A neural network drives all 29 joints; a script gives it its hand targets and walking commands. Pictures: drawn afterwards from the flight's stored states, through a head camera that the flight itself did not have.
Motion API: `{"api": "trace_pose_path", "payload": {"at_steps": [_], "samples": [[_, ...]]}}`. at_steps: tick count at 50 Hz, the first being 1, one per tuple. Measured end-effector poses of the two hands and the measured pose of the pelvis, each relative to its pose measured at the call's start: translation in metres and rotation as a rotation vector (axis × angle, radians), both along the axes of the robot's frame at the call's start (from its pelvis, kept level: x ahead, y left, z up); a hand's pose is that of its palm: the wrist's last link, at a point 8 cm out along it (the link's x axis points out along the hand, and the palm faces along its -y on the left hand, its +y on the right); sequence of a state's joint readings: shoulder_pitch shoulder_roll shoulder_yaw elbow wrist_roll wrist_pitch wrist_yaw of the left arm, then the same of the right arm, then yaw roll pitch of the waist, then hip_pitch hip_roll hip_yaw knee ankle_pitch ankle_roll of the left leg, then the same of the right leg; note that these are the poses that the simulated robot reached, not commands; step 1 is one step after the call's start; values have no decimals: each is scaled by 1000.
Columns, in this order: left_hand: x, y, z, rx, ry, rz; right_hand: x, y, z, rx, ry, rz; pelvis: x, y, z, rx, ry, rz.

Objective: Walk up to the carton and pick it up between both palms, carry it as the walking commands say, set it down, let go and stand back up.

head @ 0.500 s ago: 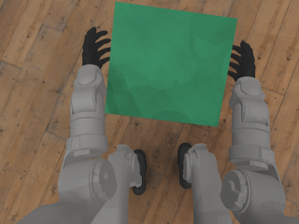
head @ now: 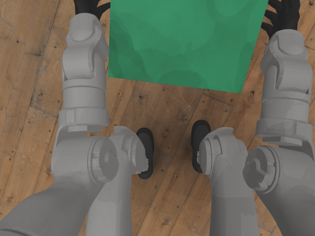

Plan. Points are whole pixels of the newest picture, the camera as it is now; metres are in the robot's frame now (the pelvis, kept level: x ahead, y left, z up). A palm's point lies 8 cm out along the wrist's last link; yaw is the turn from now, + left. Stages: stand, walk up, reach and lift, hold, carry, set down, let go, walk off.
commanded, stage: set down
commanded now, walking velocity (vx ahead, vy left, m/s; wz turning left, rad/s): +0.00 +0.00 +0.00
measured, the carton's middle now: (180, 22) +0.55 -0.02 -0.23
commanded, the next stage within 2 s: none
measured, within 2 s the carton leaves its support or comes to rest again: rests again in 1.84 s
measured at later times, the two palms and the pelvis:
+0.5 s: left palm (110, 24) +0.55 +0.14 -0.21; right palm (269, 27) +0.53 -0.22 -0.22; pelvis -0.01 +0.01 -0.05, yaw +0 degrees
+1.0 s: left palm (116, 18) +0.58 +0.14 -0.26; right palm (266, 22) +0.56 -0.23 -0.26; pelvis +0.01 +0.00 -0.08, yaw +0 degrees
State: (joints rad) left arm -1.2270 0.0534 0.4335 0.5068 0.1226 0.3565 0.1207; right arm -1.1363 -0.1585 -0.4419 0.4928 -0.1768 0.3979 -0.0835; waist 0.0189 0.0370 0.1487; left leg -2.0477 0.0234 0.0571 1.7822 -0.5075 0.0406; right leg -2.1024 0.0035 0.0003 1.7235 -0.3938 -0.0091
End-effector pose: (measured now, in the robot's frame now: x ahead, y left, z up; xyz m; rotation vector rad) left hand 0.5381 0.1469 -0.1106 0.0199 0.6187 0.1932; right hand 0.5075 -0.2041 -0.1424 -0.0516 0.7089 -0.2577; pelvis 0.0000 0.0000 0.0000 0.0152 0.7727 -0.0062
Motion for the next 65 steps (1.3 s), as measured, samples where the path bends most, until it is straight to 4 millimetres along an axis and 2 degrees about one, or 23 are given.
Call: {"api": "trace_pose_path", "payload": {"at_steps": [5, 8, 11, 20, 31, 42, 65], "samples": [[7, 1, -29, 0, -8, 7, 7, 1, -31, 11, -7, -6, -7, -2, -12, 3, -76, 0], [8, 1, -51, -6, -15, 20, 12, 0, -50, 14, -3, 5, -16, -3, -14, 5, -187, -2], [4, -5, -67, -41, -5, 20, 20, -8, -49, 1, -13, 5, -17, -2, -25, 2, -189, 0], [9, -9, -84, -44, 17, 14, 21, -12, -61, -14, -2, -4, -15, 3, -46, -9, -211, 1], [23, -8, -122, -53, 61, -57, 35, -18, -91, -13, 27, 36, -5, 8, -66, -22, -186, 5], [40, -11, -143, -39, 78, -109, 48, -25, -116, 20, 37, 27, 12, 5, -79, -16, -172, 5], [42, -7, -150, -55, 69, -119, 53, -22, -120, 20, 16, 39, 13, 5, -93, -17, -169, 8]]}}
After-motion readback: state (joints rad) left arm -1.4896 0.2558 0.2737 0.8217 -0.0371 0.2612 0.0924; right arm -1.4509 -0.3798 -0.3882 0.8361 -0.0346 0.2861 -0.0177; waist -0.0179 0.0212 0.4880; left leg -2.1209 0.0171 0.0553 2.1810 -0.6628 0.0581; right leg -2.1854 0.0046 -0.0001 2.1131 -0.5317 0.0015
